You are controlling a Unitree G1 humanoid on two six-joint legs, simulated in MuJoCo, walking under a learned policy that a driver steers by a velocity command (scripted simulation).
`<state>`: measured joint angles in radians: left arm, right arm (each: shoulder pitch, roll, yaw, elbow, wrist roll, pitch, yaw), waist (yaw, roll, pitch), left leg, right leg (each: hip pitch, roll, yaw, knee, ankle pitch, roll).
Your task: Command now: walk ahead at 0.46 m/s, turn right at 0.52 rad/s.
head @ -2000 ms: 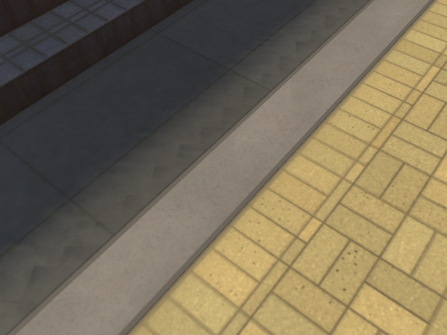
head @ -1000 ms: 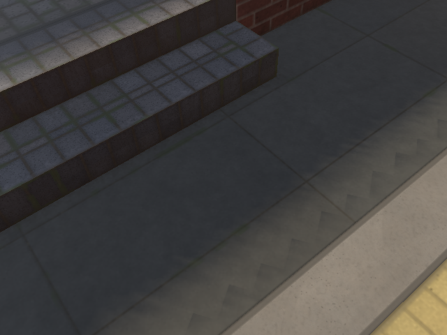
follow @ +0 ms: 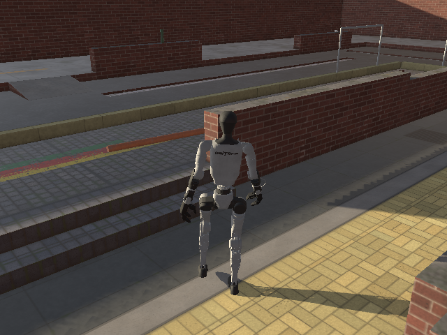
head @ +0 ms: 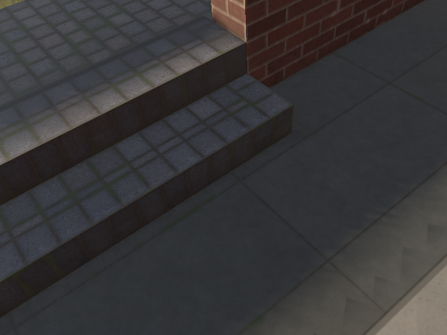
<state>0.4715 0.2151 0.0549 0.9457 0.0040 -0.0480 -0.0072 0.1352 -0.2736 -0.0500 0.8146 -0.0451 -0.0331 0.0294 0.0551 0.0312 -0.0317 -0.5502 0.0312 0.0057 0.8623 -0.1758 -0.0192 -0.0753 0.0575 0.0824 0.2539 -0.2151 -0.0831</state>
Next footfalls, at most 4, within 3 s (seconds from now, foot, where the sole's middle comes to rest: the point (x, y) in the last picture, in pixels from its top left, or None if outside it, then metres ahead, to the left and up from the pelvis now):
0.26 left None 0.30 0.11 -0.79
0.74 right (291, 318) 0.58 -0.09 -0.79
1.24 left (204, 261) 0.77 0.19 -0.79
1.74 right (218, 209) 0.98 0.16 -0.79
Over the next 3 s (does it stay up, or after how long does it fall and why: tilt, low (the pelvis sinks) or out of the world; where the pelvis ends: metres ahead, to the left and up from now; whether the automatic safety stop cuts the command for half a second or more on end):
stays up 1.36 0.49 0.25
